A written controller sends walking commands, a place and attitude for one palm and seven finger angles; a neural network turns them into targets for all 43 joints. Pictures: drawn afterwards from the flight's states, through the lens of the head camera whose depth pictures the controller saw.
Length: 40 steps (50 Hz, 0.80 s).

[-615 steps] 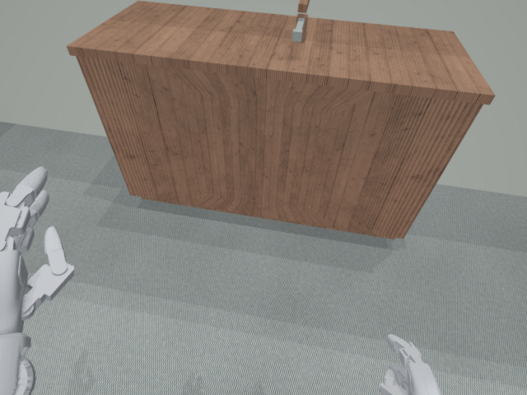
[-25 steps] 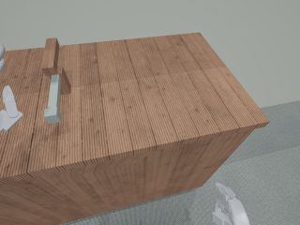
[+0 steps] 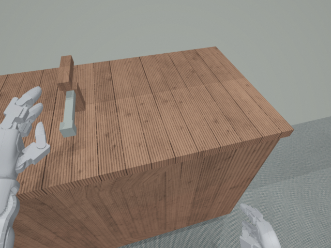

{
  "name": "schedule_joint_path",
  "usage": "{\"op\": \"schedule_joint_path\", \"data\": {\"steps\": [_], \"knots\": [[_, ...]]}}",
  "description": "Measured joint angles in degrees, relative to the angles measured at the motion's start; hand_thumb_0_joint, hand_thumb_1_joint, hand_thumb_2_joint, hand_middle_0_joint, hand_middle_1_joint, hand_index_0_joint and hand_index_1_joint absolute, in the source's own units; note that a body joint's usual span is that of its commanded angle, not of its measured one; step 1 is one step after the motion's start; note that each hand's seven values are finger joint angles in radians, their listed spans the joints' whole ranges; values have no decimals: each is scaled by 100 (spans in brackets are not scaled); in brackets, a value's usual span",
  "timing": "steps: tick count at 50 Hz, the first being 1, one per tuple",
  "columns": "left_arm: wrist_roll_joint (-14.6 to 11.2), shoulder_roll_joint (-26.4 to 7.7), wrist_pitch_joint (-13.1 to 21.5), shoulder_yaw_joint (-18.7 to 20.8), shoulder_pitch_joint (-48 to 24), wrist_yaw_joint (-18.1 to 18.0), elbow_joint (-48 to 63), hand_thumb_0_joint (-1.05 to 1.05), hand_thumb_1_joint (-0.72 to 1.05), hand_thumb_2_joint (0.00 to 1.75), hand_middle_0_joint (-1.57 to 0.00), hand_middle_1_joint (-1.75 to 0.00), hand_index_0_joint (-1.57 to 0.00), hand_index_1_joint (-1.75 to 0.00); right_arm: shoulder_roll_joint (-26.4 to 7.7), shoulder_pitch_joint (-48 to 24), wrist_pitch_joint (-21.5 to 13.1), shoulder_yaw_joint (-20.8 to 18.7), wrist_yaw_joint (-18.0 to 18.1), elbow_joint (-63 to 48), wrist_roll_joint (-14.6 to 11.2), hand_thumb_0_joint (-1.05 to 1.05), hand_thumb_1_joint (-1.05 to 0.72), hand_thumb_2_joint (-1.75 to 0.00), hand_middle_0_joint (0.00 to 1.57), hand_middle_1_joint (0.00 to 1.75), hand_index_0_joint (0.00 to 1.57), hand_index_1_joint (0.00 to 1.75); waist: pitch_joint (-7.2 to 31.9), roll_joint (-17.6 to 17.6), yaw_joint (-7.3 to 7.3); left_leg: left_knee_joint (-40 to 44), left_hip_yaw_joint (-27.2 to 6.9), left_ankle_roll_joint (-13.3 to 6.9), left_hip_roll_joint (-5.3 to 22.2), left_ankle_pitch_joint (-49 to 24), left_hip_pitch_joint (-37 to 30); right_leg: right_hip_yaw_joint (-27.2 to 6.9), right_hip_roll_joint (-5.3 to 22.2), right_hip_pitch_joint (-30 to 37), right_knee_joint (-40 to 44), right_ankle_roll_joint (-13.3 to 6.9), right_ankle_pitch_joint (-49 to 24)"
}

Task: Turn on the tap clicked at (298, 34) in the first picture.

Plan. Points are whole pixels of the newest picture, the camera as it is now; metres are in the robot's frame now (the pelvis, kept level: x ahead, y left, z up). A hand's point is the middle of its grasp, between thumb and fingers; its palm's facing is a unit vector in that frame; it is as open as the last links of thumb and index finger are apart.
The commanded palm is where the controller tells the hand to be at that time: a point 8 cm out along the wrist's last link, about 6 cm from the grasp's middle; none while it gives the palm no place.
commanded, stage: turn the palm inward beside the body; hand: left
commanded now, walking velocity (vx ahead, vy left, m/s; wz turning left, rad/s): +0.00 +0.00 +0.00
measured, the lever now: (68, 128) +0.33 +0.27 +0.12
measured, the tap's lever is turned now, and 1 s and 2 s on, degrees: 0 0 0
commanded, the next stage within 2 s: reach beside the lever's end, fingers flat in 2.00 s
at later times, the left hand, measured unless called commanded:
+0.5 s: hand (70, 163) +0.22 +0.20 +0.17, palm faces +0.39 -0.85 -0.35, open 7.4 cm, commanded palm +0.16 +0.25 +0.18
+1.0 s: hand (65, 172) +0.20 +0.20 +0.17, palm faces +0.46 -0.86 -0.23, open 7.4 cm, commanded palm +0.14 +0.24 +0.18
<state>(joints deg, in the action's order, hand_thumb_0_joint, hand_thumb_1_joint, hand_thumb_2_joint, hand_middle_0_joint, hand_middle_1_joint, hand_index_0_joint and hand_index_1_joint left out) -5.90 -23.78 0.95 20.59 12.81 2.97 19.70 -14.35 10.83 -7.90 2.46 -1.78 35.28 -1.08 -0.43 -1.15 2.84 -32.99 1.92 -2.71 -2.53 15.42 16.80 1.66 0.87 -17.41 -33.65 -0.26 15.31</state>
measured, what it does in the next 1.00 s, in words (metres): shifts its weight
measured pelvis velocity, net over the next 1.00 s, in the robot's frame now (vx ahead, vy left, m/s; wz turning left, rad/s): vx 0.02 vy -0.05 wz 0.05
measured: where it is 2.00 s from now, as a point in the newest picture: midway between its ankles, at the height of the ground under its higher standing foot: outside the picture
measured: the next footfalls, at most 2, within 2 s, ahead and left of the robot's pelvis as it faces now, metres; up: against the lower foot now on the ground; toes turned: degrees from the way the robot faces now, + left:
none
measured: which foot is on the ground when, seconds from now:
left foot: down 0.00-1.00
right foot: down 0.00-1.00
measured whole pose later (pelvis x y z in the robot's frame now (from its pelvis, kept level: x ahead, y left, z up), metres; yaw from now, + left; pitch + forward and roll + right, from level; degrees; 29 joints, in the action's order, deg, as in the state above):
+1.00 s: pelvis +0.02 -0.05 -0.01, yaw +3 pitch -1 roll +0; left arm -12.0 -17.3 -5.0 17.2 25.2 -5.1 29.7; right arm -14.0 11.2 -15.2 2.7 5.3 36.6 -2.9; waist 4.3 -3.3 5.0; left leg -37.5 -2.3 1.0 -0.3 18.9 18.2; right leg 5.9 -1.3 -17.6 -37.7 -4.0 19.9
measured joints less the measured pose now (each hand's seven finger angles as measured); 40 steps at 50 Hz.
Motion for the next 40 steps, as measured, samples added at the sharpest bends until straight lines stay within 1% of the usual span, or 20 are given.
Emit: {"op": "schedule_joint_path", "data": {"steps": [2,3,5,8,9,11,13,15,17,19,21,24,27,30,34,40], "knots": [[171,121,-135,-327,351,-58,225,2,90,90,-20,-30,-21,-30,89,-158,-2,68,27,-143,17,2,-91,-90,21,30,20,30,38,2,-54,-90,31,0,-14,26,50,-29,17,-97,-176,-10,68],[216,153,-105,-459,504,-117,323,2,90,90,-20,-30,-21,-30,142,-218,-17,94,48,-213,41,2,-91,-90,21,30,20,30,55,18,-65,-140,38,11,-12,40,84,-35,17,-146,-256,-23,98],[220,189,61,-602,720,-276,467,2,90,90,-21,-30,-21,-30,244,-315,-60,136,100,-301,70,2,-91,-90,21,30,20,30,80,58,-49,-257,29,49,12,76,163,-22,-3,-232,-390,-58,148],[228,158,239,-551,674,-583,507,2,89,89,-22,-30,-22,-30,318,-388,-92,168,182,-316,60,1,-91,-90,21,30,20,30,107,82,65,-428,-52,123,75,130,269,64,-60,-294,-505,-131,193],[219,156,251,-482,590,-665,465,2,89,89,-22,-30,-22,-30,316,-405,-89,177,207,-288,57,1,-91,-90,21,30,20,30,119,71,99,-473,-96,147,93,141,297,109,-77,-297,-520,-156,202],[212,151,166,-317,401,-754,341,2,89,89,-22,-30,-22,-30,280,-425,-52,208,258,-214,31,1,-90,-90,21,30,20,30,149,34,155,-540,-184,190,120,156,338,198,-103,-293,-538,-201,221],[169,151,-45,-198,220,-739,191,2,89,89,-22,-30,-22,-30,217,-418,-2,237,324,-142,2,1,-90,-90,21,30,20,30,167,-18,190,-575,-268,224,139,166,347,282,-123,-262,-536,-237,238],[99,145,-288,-161,100,-633,67,2,89,89,-21,-30,-21,-30,149,-384,22,247,416,-84,-29,1,-90,-90,21,30,21,30,163,-76,209,-590,-340,251,158,176,330,353,-144,-210,-515,-264,254],[47,129,-480,-190,58,-522,-12,2,89,90,-21,-30,-21,-30,91,-341,11,234,499,-32,-68,1,-90,-90,21,30,21,30,156,-124,211,-603,-390,277,186,192,318,401,-174,-173,-496,-287,271],[-13,128,-570,-248,104,-454,-4,2,89,90,-21,-30,-21,-30,56,-284,-30,184,556,7,-85,1,-90,-90,21,30,21,30,157,-159,199,-616,-414,315,224,217,312,423,-213,-154,-480,-312,289],[-60,137,-543,-297,231,-450,97,2,90,90,-21,-30,-21,-30,35,-231,-97,122,588,50,-96,1,-90,-90,21,30,21,30,154,-178,173,-629,-415,350,266,256,303,421,-257,-144,-471,-339,312],[-140,158,-386,-311,485,-533,333,2,89,90,-21,-30,-21,-30,14,-112,-191,27,600,89,-89,2,-90,-90,21,30,20,30,204,-178,123,-634,-403,396,316,323,307,406,-309,-156,-465,-389,355],[-260,164,-271,-203,747,-600,519,2,89,89,-21,-30,-21,-30,-23,12,-247,-29,596,129,-88,2,-91,-90,21,30,20,30,284,-159,78,-602,-379,424,337,377,295,380,-330,-172,-467,-414,412],[-409,181,-305,-34,969,-589,604,2,89,89,-21,-30,-21,-30,-74,131,-267,-81,601,148,-102,2,-91,-90,21,30,20,30,364,-152,58,-551,-360,429,336,411,268,359,-330,-172,-462,-416,463],[-515,283,-349,56,1155,-559,637,2,89,89,-21,-30,-21,-30,-147,245,-369,-145,633,163,-136,2,-91,-90,20,30,20,30,414,-182,78,-503,-361,418,314,432,230,358,-310,-143,-447,-413,506],[-590,492,-216,-96,1368,-554,832,2,90,90,-21,-30,-21,-30,-133,267,-611,-168,652,171,-148,2,-91,-90,20,30,20,30,462,-180,140,-485,-372,398,271,430,215,370,-266,-131,-464,-397,534]]}}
